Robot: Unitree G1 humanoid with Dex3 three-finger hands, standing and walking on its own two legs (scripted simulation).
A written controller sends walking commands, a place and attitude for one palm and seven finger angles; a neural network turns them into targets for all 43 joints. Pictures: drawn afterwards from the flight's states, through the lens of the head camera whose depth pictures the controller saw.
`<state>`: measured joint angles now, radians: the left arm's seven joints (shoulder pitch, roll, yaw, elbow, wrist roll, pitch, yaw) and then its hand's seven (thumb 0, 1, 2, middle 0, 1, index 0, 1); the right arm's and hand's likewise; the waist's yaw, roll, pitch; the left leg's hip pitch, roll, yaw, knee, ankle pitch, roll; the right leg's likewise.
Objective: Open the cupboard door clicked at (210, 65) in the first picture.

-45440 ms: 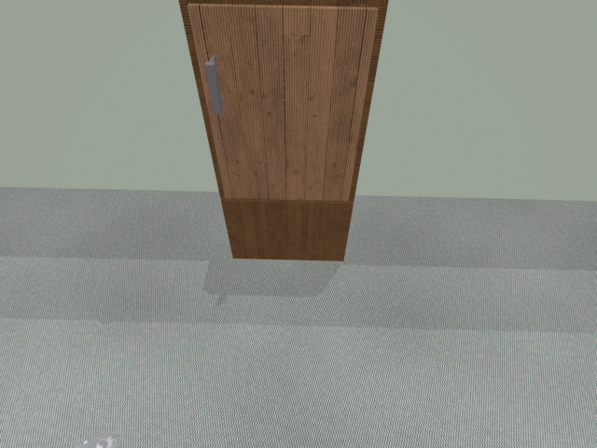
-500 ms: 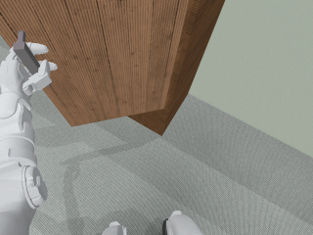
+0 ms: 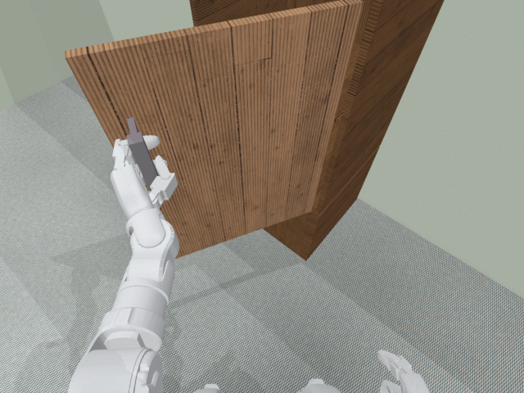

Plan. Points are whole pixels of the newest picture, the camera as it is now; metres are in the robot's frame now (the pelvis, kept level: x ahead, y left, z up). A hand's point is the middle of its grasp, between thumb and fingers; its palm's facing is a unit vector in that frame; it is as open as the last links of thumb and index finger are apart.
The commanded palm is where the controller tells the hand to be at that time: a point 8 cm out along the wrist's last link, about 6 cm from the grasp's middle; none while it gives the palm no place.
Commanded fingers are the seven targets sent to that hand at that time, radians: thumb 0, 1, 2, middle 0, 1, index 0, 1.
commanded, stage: pull the door open along its arc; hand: left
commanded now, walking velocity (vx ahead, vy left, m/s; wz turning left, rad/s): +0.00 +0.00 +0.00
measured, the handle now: (145, 158) +0.46 +0.20 +0.08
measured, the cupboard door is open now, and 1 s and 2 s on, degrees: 62 82 84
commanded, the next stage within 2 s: open thumb and fingers to let go in 0.68 s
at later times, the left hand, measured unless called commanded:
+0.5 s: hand (179, 199) +0.38 +0.13 +0.08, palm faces +0.42 -0.91 +0.02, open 5.7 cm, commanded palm +0.31 +0.17 +0.07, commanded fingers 0.00 0.90 0.90 -0.40 -1.35 -0.40 -1.35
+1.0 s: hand (211, 234) +0.32 +0.08 +0.08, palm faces +0.43 -0.90 -0.01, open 6.7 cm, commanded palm +0.27 +0.12 +0.07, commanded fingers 0.00 0.06 0.54 -0.34 -1.26 -0.34 -1.26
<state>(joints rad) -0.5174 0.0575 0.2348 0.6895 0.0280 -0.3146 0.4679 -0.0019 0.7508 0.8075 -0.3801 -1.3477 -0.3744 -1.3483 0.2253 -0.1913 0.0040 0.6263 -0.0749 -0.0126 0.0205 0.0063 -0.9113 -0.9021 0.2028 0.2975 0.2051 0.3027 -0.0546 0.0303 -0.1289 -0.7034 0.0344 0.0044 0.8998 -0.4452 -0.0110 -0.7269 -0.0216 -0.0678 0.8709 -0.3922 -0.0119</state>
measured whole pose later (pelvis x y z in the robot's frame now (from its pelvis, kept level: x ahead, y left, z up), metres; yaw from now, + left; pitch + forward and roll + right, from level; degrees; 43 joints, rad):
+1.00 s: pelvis +0.01 -0.02 +0.01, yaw +2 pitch +8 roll +0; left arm 0.00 -0.12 -0.17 0.15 0.09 -0.16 0.57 0.01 0.54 0.74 -0.38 -1.32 -0.38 -1.32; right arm 0.13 -0.16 0.02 0.56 -0.09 0.03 0.00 0.01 -0.91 -0.90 0.20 0.30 0.21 0.30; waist 0.02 0.03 -0.11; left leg -0.55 0.03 -0.02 0.85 -0.45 -0.03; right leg -0.57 -0.03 -0.09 0.86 -0.43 -0.03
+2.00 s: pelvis -0.02 +0.00 +0.01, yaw +1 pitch +6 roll +0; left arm 0.00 0.07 -0.11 0.19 -0.13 -0.28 -0.02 -0.02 -0.51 0.30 -0.19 -0.34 -0.15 -0.34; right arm 0.24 -0.23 0.03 0.56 0.00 -0.07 -0.02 0.01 -0.91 -0.90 0.20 0.30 0.20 0.30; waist 0.01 0.04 -0.06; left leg -0.54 0.01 0.01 0.84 -0.41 -0.01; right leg -0.57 -0.04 -0.06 0.84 -0.38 -0.01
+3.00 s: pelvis +0.00 -0.01 -0.01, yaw +2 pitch +9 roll -1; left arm 0.38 0.20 0.11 -0.13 -0.26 -0.28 -0.24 -0.02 -0.50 0.30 -0.15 -0.30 -0.15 -0.30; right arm 0.25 -0.26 0.02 0.50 0.01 -0.17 -0.06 0.01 -0.91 -0.90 0.20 0.30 0.20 0.30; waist 0.02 0.05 -0.08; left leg -0.64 0.03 -0.03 0.97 -0.50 -0.02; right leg -0.65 -0.03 -0.10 0.94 -0.46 -0.02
